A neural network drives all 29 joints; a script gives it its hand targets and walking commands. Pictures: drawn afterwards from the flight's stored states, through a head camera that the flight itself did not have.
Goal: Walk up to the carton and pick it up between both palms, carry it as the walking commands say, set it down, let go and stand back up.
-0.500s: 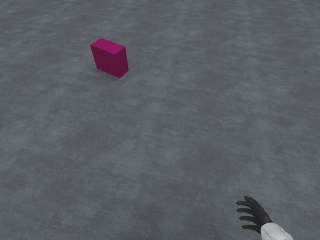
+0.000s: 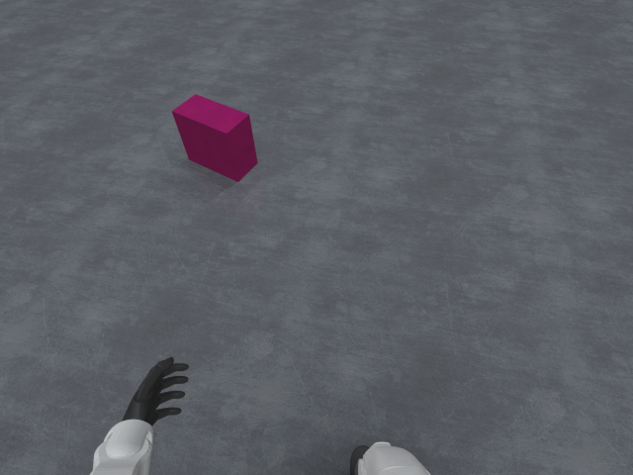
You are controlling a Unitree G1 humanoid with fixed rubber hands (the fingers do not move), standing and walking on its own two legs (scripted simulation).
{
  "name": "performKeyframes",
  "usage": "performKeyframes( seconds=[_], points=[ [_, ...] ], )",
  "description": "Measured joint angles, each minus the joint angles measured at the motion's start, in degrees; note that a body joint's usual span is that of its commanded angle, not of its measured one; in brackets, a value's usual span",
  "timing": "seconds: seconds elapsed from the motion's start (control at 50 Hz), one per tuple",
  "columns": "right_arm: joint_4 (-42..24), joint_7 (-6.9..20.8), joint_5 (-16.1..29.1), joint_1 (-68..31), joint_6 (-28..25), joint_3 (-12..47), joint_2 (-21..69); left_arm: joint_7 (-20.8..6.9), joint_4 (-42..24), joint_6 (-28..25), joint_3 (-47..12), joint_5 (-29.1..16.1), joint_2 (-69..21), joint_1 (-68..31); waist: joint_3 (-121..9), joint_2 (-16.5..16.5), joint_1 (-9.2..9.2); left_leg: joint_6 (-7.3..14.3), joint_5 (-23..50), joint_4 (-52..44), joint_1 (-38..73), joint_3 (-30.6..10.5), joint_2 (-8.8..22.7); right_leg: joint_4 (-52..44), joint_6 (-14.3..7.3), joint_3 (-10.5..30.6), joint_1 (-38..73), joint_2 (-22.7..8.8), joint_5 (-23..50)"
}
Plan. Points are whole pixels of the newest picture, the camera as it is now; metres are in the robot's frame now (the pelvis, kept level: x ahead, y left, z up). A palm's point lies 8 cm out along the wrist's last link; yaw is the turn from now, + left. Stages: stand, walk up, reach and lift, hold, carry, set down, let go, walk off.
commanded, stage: walk up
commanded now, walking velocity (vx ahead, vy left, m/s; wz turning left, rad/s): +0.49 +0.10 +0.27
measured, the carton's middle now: (217, 138) +1.51 +0.30 -0.62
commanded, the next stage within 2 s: none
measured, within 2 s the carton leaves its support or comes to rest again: neither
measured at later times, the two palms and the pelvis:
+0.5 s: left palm out of the picture +0.14 +0.32 -0.13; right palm (370, 264) +0.44 -0.13 -0.09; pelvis +0.24 +0.08 +0.01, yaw +4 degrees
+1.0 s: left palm (121, 198) +0.65 +0.33 -0.08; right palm (382, 283) +0.43 -0.15 -0.13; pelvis +0.49 +0.08 +0.01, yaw +7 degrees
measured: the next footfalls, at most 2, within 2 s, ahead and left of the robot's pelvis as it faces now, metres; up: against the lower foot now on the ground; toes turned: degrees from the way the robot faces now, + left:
left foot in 0.46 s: +0.35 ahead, +0.22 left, +0.00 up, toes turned +11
right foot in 0.94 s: +0.63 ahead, -0.01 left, +0.00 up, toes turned -2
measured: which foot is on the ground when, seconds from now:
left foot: up 0.00-0.44, down 0.46-0.96, up 0.98-1.00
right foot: down 0.00-0.46, up 0.48-0.92, down 0.94-1.00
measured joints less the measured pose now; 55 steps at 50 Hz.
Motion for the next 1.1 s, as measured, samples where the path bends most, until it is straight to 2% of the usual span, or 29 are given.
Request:
performKeyframes(
  seconds=[0.06,0.1,0.14,0.2,0.28,0.36,0.44,0.46,0.48,0.52,0.56,0.6,0.7,0.8,0.92,0.94,0.96,1.0,1.04,1.1],
  points=[
    [-1.5,0.02,0.28,-3.87,0.22,-0.69,-0.7,1.21,2.82,-0.47,0.07,0.0,0.3,4.58,0.6,1.23,0.78,1.0,1.62,28.21,-13.1,-0.47,-1.22,3.76,-2.42,-1.13,1.68,-0.2,-5.47],
    [-3.08,0.6,-0.29,-6.86,0.43,-1.33,-1.55,1.99,5.72,-0.08,0.4,0.0,0.62,8.96,0.55,1.63,1.67,0.54,6.91,37.38,-20.65,1.23,-0.67,1.01,-1.88,-1.59,5.37,-0.65,-6.32],
    [-4.55,1.44,-0.84,-9.9,1.1,-1.75,-2.45,2.37,8.09,-0.06,0.56,-0.17,0.83,13.45,0.45,2.01,3.15,-0.13,11.02,40.07,-26.76,2.92,0.91,-1.98,-1.62,-1.9,8.93,-0.94,-6.66],
    [-6.16,2.66,-1.36,-14.46,2.45,-1.86,-3.27,2.4,10.59,-0.49,0.75,-0.21,0.75,20.0,0.08,2.02,5.45,-1.19,15.6,38.13,-33.67,4.22,2.87,-5.47,-1.12,-1.98,13.39,-1.57,-7.39],
    [-7.87,4.19,-1.77,-20.02,3.55,-1.11,-2.7,2.49,12.6,-0.7,1.19,-0.19,-0.2,26.72,-0.43,1.49,7.94,-2.41,21.04,25.93,-37.65,5.98,5.1,-9.75,0.43,-2.27,18.81,-2.58,-8.25],
    [-9.27,5.53,-1.51,-24.91,3.51,-0.04,-1.18,2.36,13.18,-0.54,1.45,-0.13,-1.29,29.71,-0.25,0.96,10.26,-2.31,24.9,11.09,-35.73,7.64,5.78,-12.75,2.51,-3.0,23.76,-3.5,-9.8],
    [-9.99,5.29,-1.55,-27.67,2.81,0.54,0.03,2.09,13.13,-0.07,1.44,-0.22,-1.12,30.41,-1.15,-0.51,11.8,-1.6,22.0,2.95,-30.1,9.45,4.64,-12.4,5.18,-3.31,26.82,-5.24,-13.35],
    [-10.06,4.82,-1.69,-27.85,2.09,0.55,-0.02,1.86,13.05,0.06,1.23,-0.27,-0.97,30.61,-1.56,-0.7,11.82,-1.32,20.4,0.83,-27.62,10.07,4.34,-9.17,4.9,-3.21,26.15,-5.84,-15.71],
    [-9.9,4.12,-1.86,-27.99,1.13,0.31,0.16,1.6,13.04,0.31,1.05,-0.18,-0.69,30.03,-1.37,-1.43,11.43,-0.7,21.18,1.4,-27.2,10.58,3.74,-2.06,3.49,-2.33,23.89,-6.82,-19.2],
    [-9.12,2.71,-1.33,-26.44,0.13,0.11,0.61,1.38,12.65,0.88,0.76,0.1,-0.16,26.6,-0.53,-2.7,10.48,0.39,18.23,4.9,-27.19,10.81,2.54,16.79,0.99,2.16,16.68,-5.96,-23.42],
    [-7.67,1.84,-0.98,-23.19,-0.08,-0.04,0.71,1.03,11.53,0.48,0.45,0.27,0.21,22.54,-0.3,-3.0,9.12,0.86,16.94,2.98,-24.5,10.65,1.71,29.51,-0.56,3.28,9.71,-4.56,-20.08],
    [-5.93,1.34,-1.05,-19.48,-0.48,-0.2,0.82,0.72,10.31,0.08,0.38,0.23,0.69,18.75,-0.52,-3.32,7.39,0.86,17.58,-1.05,-21.01,10.56,0.87,33.53,-0.9,2.78,4.16,-4.13,-16.1],
    [-2.33,0.82,-1.09,-10.51,-2.15,-0.01,1.18,0.05,8.7,2.01,1.16,0.46,1.39,11.39,-0.75,-3.38,3.45,1.3,17.38,-8.64,-12.85,10.16,0.01,28.46,0.51,1.87,-4.32,-3.37,-9.32],
    [0.2,0.27,-0.84,-4.2,-1.89,0.23,1.81,-1.11,6.42,2.89,0.85,0.0,0.21,6.27,-0.18,-2.5,1.5,0.55,15.33,-13.06,-5.79,10.26,-0.11,12.56,1.24,1.61,-5.68,-3.06,-2.47],
    [2.08,0.01,-0.71,-1.24,-1.14,0.8,2.39,-0.8,3.49,1.74,0.27,-0.35,-1.76,2.96,-0.59,-0.82,-0.51,-1.59,8.65,-11.53,-0.58,9.58,0.29,1.3,0.67,0.24,0.09,-1.24,-4.68],
    [2.3,-0.01,-0.61,-0.77,-0.96,0.84,2.43,-0.52,3.17,1.15,0.17,-0.25,-1.83,2.87,-0.94,-0.55,-0.39,-2.02,6.32,-8.71,-0.92,9.19,0.71,-0.87,0.25,-0.33,2.22,-0.66,-4.77],
    [2.5,-0.02,-0.44,-0.8,-0.7,0.8,2.37,-0.06,3.1,0.4,0.15,-0.07,-1.98,2.85,-0.97,0.04,0.11,-1.92,3.63,-2.77,-2.9,8.92,1.53,-1.0,-1.2,-0.92,2.89,-0.15,-1.96],
    [1.86,0.06,-0.09,-2.76,0.03,0.16,1.81,0.89,3.74,-0.28,0.05,-0.37,-1.9,4.94,-1.07,0.86,1.1,-0.83,1.08,16.23,-10.85,6.01,1.05,2.52,-3.39,-1.33,2.6,0.12,-4.39],
    [0.57,0.41,-0.47,-5.4,0.2,-0.55,0.71,1.53,6.03,-0.13,0.29,-0.38,-1.36,8.81,-1.33,1.18,1.95,-0.6,5.03,30.07,-18.18,4.95,0.52,1.18,-3.88,-1.18,5.22,0.11,-6.78],
    [-1.34,1.22,-1.17,-9.35,0.61,-1.15,-0.82,1.84,9.44,-0.23,0.62,-0.59,-0.82,14.98,-1.61,1.68,4.08,-1.24,12.94,36.33,-26.23,5.64,2.64,-4.04,-3.2,-0.94,10.4,0.32,-6.63]
  ],
)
